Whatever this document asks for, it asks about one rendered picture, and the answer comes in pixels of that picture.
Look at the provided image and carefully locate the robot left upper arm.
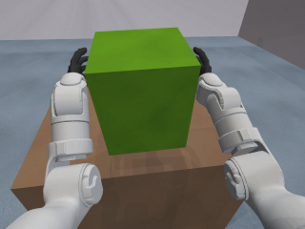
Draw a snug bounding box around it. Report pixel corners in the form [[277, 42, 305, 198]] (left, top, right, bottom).
[[6, 163, 103, 229]]

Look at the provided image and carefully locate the carton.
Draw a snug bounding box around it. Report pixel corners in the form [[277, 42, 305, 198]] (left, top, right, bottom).
[[84, 27, 201, 156]]

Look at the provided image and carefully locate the left robot forearm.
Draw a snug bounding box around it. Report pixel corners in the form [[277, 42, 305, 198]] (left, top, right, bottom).
[[43, 73, 93, 202]]

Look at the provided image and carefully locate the right robot forearm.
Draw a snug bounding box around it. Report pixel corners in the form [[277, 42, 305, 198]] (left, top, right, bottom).
[[196, 73, 285, 186]]

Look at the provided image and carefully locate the robot left hand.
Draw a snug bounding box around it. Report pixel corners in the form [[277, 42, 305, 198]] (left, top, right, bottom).
[[68, 47, 89, 87]]

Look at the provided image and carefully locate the robot right hand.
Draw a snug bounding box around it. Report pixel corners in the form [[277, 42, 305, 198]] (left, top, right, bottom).
[[193, 47, 212, 76]]

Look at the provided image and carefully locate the robot right upper arm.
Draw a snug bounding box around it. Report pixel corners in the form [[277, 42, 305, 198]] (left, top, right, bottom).
[[224, 151, 305, 229]]

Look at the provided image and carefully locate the pedestal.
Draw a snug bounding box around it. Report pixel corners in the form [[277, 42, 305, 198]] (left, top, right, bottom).
[[10, 78, 249, 229]]

